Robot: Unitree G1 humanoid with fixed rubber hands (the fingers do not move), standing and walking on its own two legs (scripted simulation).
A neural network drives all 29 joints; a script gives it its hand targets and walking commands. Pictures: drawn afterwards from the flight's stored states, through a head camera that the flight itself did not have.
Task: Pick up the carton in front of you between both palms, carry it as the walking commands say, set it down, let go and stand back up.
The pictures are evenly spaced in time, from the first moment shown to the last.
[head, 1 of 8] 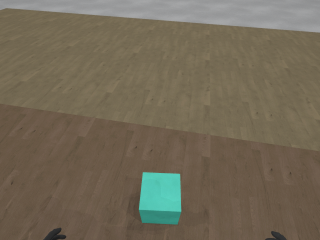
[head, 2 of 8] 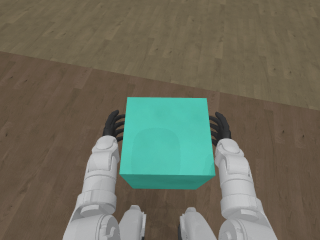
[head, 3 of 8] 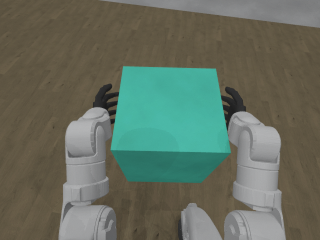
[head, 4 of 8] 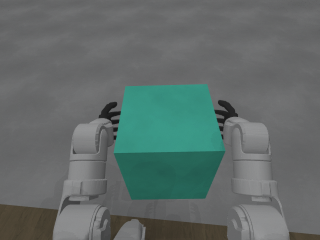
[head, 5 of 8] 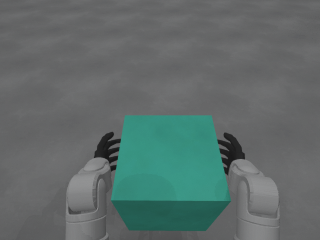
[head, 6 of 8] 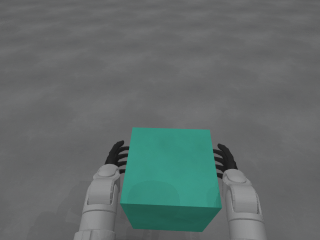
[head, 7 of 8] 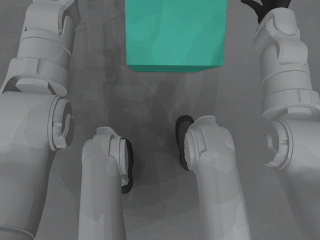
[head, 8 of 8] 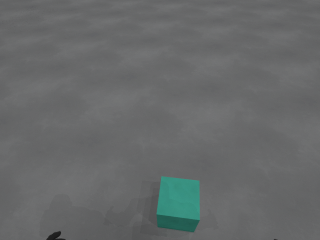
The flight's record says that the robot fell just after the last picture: no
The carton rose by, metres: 0.69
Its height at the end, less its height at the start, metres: -0.30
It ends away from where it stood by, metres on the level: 6.51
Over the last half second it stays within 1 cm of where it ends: yes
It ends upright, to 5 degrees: yes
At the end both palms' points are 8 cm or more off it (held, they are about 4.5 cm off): yes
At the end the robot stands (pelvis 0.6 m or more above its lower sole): yes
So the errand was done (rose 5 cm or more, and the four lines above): yes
